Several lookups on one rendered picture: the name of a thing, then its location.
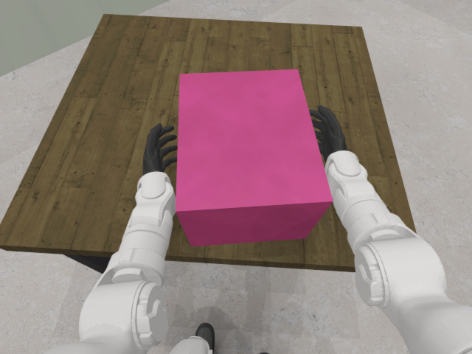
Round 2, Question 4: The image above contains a left robot thigh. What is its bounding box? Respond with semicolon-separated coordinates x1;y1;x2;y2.
169;339;213;354

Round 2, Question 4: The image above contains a left robot upper arm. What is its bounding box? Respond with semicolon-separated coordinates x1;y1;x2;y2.
43;280;168;354

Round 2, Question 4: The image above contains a carton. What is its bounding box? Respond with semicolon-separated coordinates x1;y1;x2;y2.
176;69;333;246

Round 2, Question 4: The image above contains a robot right forearm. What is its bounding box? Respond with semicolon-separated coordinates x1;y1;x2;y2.
324;150;447;293

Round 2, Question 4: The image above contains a robot left forearm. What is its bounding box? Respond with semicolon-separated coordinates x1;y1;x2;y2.
79;172;176;335

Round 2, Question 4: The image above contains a right robot upper arm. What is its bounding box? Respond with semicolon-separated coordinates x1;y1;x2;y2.
355;237;472;354

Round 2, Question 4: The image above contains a robot left hand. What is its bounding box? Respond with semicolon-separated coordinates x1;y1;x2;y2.
143;123;178;175

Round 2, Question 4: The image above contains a robot left foot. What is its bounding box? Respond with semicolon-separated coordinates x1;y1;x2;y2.
195;323;215;354

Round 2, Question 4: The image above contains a table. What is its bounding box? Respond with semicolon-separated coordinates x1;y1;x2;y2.
0;14;417;274

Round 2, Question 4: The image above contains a robot right hand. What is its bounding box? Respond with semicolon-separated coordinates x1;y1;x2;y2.
309;105;348;163

